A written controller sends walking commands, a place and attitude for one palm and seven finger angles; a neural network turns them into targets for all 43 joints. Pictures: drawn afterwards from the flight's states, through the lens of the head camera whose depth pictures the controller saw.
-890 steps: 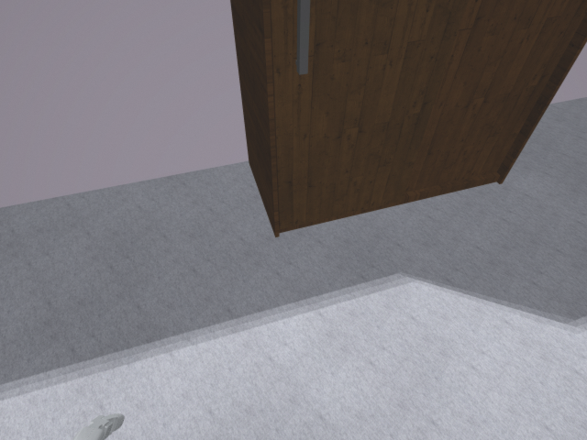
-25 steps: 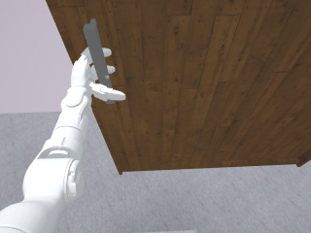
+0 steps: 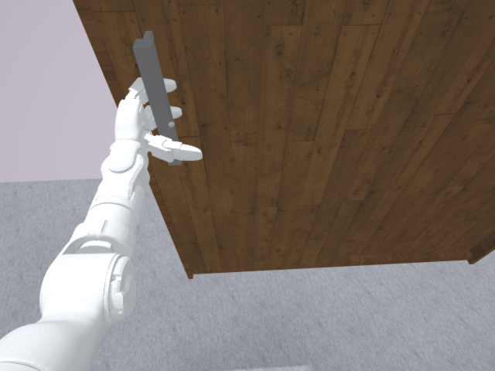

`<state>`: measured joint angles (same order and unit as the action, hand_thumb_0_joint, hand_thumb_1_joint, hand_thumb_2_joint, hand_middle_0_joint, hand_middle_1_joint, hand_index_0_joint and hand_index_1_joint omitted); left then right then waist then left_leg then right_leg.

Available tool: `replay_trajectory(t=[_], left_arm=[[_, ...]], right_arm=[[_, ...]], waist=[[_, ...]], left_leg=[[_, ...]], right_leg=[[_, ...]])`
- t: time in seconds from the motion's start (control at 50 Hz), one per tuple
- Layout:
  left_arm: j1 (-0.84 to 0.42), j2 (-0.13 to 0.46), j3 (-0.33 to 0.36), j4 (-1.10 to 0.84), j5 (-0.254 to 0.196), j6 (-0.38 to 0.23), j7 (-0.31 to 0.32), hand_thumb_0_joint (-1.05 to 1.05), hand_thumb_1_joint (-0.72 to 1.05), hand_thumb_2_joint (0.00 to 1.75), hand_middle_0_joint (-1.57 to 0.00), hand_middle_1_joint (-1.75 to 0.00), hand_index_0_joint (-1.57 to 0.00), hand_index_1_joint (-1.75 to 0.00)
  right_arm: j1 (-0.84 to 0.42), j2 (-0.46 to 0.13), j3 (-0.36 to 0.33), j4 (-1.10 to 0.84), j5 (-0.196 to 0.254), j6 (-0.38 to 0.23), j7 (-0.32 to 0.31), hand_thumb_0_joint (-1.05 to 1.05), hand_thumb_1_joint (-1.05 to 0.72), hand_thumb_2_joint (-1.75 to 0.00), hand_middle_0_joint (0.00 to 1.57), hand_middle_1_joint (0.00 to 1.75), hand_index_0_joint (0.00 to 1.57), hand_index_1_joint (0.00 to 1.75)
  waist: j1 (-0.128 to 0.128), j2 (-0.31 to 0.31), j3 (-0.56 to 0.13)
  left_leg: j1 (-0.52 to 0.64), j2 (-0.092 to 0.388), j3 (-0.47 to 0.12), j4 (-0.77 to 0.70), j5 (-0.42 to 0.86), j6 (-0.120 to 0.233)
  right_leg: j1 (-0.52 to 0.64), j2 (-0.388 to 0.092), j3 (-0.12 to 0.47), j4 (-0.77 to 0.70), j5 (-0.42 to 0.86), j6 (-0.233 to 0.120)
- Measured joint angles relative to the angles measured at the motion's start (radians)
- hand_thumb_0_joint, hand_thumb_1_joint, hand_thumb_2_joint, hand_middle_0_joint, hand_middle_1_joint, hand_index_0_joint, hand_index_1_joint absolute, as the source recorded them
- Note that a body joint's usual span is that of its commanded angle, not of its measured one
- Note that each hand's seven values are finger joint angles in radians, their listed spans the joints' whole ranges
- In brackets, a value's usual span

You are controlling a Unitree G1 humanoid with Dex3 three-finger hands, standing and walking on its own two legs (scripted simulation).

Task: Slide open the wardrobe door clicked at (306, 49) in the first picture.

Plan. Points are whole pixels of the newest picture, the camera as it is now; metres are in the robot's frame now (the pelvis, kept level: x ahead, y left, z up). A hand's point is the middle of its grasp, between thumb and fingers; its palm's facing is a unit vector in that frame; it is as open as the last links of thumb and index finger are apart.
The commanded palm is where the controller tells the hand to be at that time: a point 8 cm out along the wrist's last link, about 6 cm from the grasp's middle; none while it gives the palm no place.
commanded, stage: slide the fingers in behind the handle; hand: left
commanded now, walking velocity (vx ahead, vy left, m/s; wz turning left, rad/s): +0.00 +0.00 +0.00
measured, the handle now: (163, 105) +0.53 +0.13 +0.14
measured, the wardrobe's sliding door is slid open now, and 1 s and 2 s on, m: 0.00 0.00 0.00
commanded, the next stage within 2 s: grip the handle and tug to test in 0.26 s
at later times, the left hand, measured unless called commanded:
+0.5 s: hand (173, 122) +0.48 +0.11 +0.15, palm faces +0.00 -1.00 -0.01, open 13.6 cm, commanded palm +0.46 +0.16 +0.15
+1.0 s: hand (171, 122) +0.48 +0.11 +0.15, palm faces +0.01 -1.00 -0.01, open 6.3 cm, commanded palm +0.45 +0.16 +0.15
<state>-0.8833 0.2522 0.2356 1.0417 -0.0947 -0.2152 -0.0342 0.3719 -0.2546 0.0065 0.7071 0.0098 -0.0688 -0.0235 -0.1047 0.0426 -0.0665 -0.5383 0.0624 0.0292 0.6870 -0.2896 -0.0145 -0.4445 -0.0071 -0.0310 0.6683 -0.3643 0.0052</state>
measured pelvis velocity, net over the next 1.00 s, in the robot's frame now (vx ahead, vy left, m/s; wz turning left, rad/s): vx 0.01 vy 0.00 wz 0.00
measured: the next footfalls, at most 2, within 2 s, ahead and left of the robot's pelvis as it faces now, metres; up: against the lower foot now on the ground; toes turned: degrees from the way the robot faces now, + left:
none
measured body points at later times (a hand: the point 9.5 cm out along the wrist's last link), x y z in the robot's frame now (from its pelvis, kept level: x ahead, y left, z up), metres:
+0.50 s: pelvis +0.00 +0.00 +0.00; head +0.05 +0.00 +0.45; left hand +0.48 +0.16 +0.15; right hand +0.03 -0.26 -0.13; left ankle +0.03 +0.13 -0.72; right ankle -0.02 -0.12 -0.72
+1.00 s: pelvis +0.01 +0.00 +0.00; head +0.05 -0.01 +0.45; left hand +0.48 +0.16 +0.15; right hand +0.05 -0.26 -0.12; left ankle +0.03 +0.13 -0.72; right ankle -0.02 -0.12 -0.72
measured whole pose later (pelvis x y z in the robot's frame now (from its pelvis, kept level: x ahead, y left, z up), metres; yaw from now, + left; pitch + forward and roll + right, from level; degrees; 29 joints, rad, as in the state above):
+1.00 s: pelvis +0.01 +0.00 +0.00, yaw +0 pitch +9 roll -1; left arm -0.86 0.25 0.23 1.00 -0.10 -0.20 -0.03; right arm 0.38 -0.26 0.00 0.70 0.01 -0.06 -0.02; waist -0.10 0.05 -0.08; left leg -0.53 0.07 0.03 0.68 -0.30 -0.02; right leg -0.44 0.00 -0.03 0.66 -0.37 0.00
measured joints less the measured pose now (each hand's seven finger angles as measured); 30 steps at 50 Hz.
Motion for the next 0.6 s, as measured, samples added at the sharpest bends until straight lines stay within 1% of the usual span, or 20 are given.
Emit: replay_trajectory(t=[0.18,0.42,0.5,0.6], left_arm=[[-0.02,0.007,-0.004,0.022,0.001,-0.003,-0.004,-0.01,-0.5,0.3,-0.3,-1.2,-0.3,-1.2],[-0.053,0.006,-0.013,0.047,0.006,-0.014,0.022,-0.01,-0.49,0.3,-0.3,-1.2,-0.29,-1.2],[-0.05,0.008,-0.003,0.051,0.007,-0.017,0.016,-0.01,-0.43,0.33,-0.31,-1.21,-0.3,-1.21],[-0.028,0.01,-0.003,0.031,0.004,-0.01,0.015,-0.01,-0.28,0.39,-0.33,-1.23,-0.31,-1.23]], right_arm=[[0.003,0.0,0.001,0.0,0.0,-0.002,-0.001,0.01,-0.91,-0.9,0.2,0.3,0.2,0.3],[0.014,0.002,0.0,0.007,-0.006,-0.008,0.005,0.01,-0.9,-0.9,0.2,0.3,0.2,0.3],[0.018,0.002,0.001,0.013,-0.007,-0.005,0.007,0.01,-0.9,-0.9,0.2,0.3,0.2,0.3],[0.025,0.002,-0.003,0.008,-0.005,-0.005,0.009,0.01,-0.9,-0.9,0.2,0.3,0.2,0.3]], waist=[[-0.003,0.0,-0.002],[-0.007,0.0,0.003],[-0.007,-0.001,-0.002],[-0.009,0.001,-0.008]], left_leg=[[-0.007,-0.001,0.001,0.002,0.002,0.002],[-0.033,-0.004,-0.005,0.013,0.002,0.002],[-0.034,-0.003,-0.004,0.014,0.0,0.002],[-0.025,0.001,-0.002,0.011,-0.004,-0.001]], right_leg=[[-0.006,-0.001,0.001,0.0,0.003,0.002],[-0.031,-0.004,-0.004,0.012,0.001,0.002],[-0.032,-0.003,-0.002,0.014,-0.002,0.002],[-0.024,0.001,0.0,0.009,-0.003,0.0]])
